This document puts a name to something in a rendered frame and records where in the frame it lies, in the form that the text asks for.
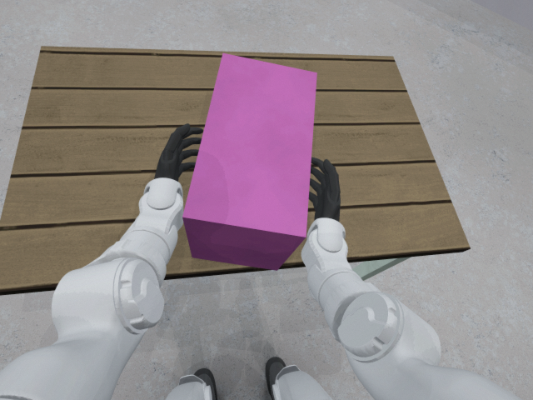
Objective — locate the left robot upper arm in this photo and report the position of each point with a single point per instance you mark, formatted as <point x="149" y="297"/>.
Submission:
<point x="101" y="314"/>

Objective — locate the robot left forearm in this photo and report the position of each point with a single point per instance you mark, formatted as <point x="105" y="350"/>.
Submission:
<point x="153" y="236"/>

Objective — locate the left robot hand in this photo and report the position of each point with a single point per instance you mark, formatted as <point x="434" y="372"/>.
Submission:
<point x="170" y="162"/>

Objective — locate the right robot upper arm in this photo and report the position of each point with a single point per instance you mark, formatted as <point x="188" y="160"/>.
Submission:
<point x="395" y="354"/>

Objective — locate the right robot hand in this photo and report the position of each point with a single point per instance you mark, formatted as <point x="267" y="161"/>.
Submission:
<point x="327" y="202"/>

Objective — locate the robot right forearm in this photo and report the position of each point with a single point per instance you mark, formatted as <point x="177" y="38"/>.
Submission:
<point x="331" y="281"/>

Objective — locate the robot left foot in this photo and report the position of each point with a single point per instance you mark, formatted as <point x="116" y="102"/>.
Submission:
<point x="207" y="376"/>

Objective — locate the right robot shin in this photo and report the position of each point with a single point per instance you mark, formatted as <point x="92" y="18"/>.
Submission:
<point x="286" y="370"/>

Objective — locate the carton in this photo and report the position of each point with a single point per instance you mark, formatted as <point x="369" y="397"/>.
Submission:
<point x="248" y="199"/>

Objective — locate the table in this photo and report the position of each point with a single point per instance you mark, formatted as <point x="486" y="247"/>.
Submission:
<point x="98" y="119"/>

